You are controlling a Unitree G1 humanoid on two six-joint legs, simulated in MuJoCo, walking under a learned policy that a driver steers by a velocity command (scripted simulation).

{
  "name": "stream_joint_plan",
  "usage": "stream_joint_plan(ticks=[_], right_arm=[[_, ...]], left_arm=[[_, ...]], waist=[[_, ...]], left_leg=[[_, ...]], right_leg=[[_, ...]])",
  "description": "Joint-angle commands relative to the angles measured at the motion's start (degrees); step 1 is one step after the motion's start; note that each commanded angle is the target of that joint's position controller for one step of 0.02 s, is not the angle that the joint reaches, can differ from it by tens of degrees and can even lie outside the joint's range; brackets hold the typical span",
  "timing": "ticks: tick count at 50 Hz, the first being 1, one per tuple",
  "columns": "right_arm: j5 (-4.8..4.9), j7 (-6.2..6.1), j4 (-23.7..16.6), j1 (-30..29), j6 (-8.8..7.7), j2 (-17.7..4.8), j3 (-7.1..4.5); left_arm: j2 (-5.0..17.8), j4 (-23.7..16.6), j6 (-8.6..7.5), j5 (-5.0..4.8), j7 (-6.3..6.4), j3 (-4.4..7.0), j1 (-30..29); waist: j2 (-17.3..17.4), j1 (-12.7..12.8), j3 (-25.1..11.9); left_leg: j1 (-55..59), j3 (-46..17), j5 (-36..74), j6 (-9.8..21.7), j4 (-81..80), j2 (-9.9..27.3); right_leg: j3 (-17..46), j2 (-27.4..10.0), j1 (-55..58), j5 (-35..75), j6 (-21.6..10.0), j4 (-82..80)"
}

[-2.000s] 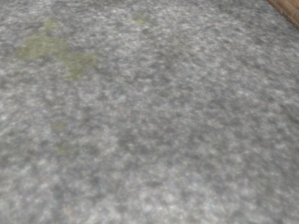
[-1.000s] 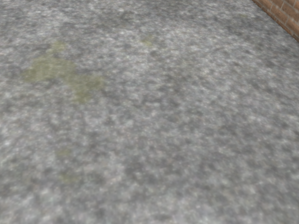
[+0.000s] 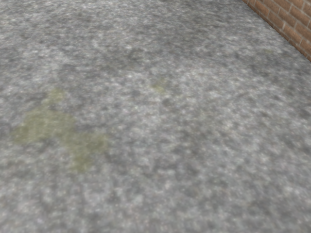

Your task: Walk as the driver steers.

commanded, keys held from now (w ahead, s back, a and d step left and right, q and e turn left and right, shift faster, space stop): w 0.28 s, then w+q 0.72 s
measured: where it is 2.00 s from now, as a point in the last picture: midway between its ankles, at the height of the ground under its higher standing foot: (146, 208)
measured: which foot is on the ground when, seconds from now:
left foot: down 0.00-0.30, up 0.32-0.80, down 0.82-1.00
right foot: up 0.00-0.26, down 0.28-0.82, up 0.84-1.00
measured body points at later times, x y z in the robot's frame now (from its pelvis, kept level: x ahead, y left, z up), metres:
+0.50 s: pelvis +0.20 -0.06 +0.01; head +0.22 -0.07 +0.45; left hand +0.21 +0.18 -0.13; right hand +0.25 -0.30 -0.15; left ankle +0.19 +0.07 -0.66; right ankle +0.18 -0.13 -0.74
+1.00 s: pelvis +0.46 +0.01 +0.00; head +0.49 +0.02 +0.45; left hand +0.48 +0.28 -0.13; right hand +0.60 -0.23 -0.14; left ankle +0.47 +0.04 -0.74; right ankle +0.51 -0.15 -0.65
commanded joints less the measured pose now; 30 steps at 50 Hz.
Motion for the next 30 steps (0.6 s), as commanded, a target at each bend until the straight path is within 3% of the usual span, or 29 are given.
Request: stream_joint_plan(ticks=[1, 5, 7, 10, 12, 13, 14, 15, 16, 17, 18, 19, 21, 25, 30], right_arm=[[-0.09, -0.33, 0.8, 8.0, -0.87, -8.7, -2.18], [0.47, -0.32, 0.3, 6.8, -2.37, -6.9, -1.99], [0.22, -0.24, 0.6, 7.9, -2.66, -7.4, -2.12], [-0.11, 0.21, 0.6, 8.7, -2.78, -9.2, -2.68], [0.12, 0.55, 0.4, 7.7, -2.68, -10.2, -3.07], [0.36, 0.67, 0.2, 6.7, -2.64, -10.4, -3.17], [0.37, 0.86, 0.2, 6.6, -2.74, -9.8, -2.94], [0.68, 1.16, -0.9, 5.7, -2.89, -8.0, -2.3], [1.7, 1.3, -3.4, 8.4, -2.92, -2.6, -1.13], [0.22, 1.25, -3.6, 5.0, -2.38, -7.6, -2.54], [0.31, 1.77, -4.5, 1.8, -2.32, -7.5, -2.78], [0.68, 2.11, -4.5, 0.9, -2.39, -6.3, -2.61], [-0.09, 2.47, -4.2, 1.5, -1.33, -5.2, -2.83], [-0.35, 3.26, -6.7, -3.5, 0.43, -4.3, -3.17], [-0.11, 4.42, -12.1, -15.6, 0.51, -3.2, -2.13]], left_arm=[[4.6, -5.4, -1.88, 0.89, -1.0, 1.49, -6.4], [3.0, -6.4, -2.08, 0.84, -1.91, 1.63, -9.0], [2.1, -8.0, -1.71, 0.69, -2.03, 1.3, -12.5], [2.9, -9.9, -1.43, 0.34, -1.93, 1.3, -15.3], [3.6, -9.7, -1.66, 0.08, -1.67, 1.63, -12.9], [4.0, -8.3, -1.93, 0.09, -1.43, 2.04, -8.6], [5.8, -5.8, -2.47, 0.31, -0.94, 3.0, -1.3], [10.3, -3.7, -3.27, 1.31, -0.14, 4.47, 8.9], [17.7, -2.6, -3.17, 1.57, 0.12, 6.0, 15.9], [14.8, -3.2, -2.47, 0.81, 0.18, 5.25, 11.2], [11.3, -5.2, -2.58, 0.68, -0.06, 4.18, 3.9], [8.3, -6.0, -3.07, 0.66, -0.37, 3.37, 0.1], [4.8, -5.5, -3.96, 0.37, 0.07, 2.23, -1.2], [4.8, -3.2, -5.21, 0.03, 0.94, 1.86, 4.6], [4.2, -2.7, -5.42, 0.13, 1.37, 1.33, 6.4]], waist=[[7.0, -1.5, 10.4], [6.3, -0.5, 7.1], [7.2, -1.4, 7.4], [8.6, -2.1, 7.8], [8.5, -0.6, 7.6], [7.3, 1.7, 6.6], [4.4, 4.5, 3.5], [-2.5, 9.0, -2.2], [-17.9, 8.9, -8.1], [-9.0, 6.8, -4.1], [-3.5, 4.1, 1.7], [-1.3, 2.5, 4.3], [-3.0, 0.1, 5.3], [-2.4, -0.4, 5.6], [-2.5, 0.6, 8.2]], left_leg=[[9.6, -25.3, -12.4, 11.3, -20.1, 18.4], [8.9, -14.1, 3.1, 8.9, -19.4, 13.4], [6.8, -11.6, 5.6, 8.8, -18.9, 12.7], [4.6, -10.1, 7.9, 8.7, -17.1, 13.2], [2.2, -9.1, 10.9, 7.8, -14.0, 13.4], [-0.1, -7.6, 14.8, 6.8, -9.9, 12.5], [-3.1, -4.8, 21.1, 5.5, -1.0, 10.2], [-10.7, -0.9, 17.4, 3.5, 14.9, 6.1], [-25.5, 4.1, -10.4, 1.1, 35.0, -2.2], [-28.6, -3.6, -12.1, 2.7, 43.1, 0.3], [-29.3, -5.2, -6.2, 3.7, 44.0, 3.1], [-27.4, -5.3, -1.8, 3.8, 41.9, 4.6], [-24.1, -4.7, 1.2, 3.1, 38.6, 6.0], [-28.8, -2.9, 6.2, 2.3, 36.8, 5.6], [-29.1, 1.4, 15.4, 1.6, 21.8, 4.5]], right_leg=[[4.0, -3.8, -24.5, -0.5, 0.7, 11.8], [1.9, -4.8, -19.7, 6.9, 3.5, 8.5], [0.7, -4.8, -16.8, 8.1, 4.1, 3.9], [-0.9, -4.4, -11.6, 7.6, 3.4, -1.9], [-2.2, -3.3, -4.7, 9.6, 2.4, -5.9], [-3.0, -1.9, 2.0, 11.3, 1.9, -8.9], [-2.4, -1.0, 12.0, 10.8, 0.9, -10.8], [8.7, -10.2, 24.1, 3.3, -1.5, -15.0], [35.0, -26.5, 33.4, -9.3, -6.9, -25.4], [39.3, -27.0, 26.0, -11.6, -7.5, -28.1], [31.7, -25.2, 19.3, -10.1, -6.3, -27.8], [24.8, -22.6, 14.1, -2.6, -4.9, -29.2], [14.9, -18.6, 10.3, 7.3, -2.4, -30.5], [6.0, -18.0, 13.3, 24.6, -2.3, -30.0], [-2.9, -15.8, 12.2, 32.2, -1.6, -30.4]])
